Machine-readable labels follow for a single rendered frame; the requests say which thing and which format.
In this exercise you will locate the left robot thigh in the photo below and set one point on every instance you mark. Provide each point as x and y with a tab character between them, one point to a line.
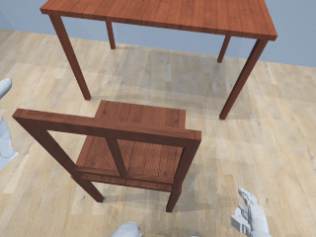
127	230

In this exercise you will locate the table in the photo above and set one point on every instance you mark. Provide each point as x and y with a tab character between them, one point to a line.
248	19

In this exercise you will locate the right robot hand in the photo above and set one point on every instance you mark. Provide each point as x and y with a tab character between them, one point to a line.
254	217

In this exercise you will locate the chair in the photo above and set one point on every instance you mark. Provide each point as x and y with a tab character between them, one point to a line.
130	145

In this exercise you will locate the left robot hand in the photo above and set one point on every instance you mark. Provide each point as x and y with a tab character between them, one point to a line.
7	153

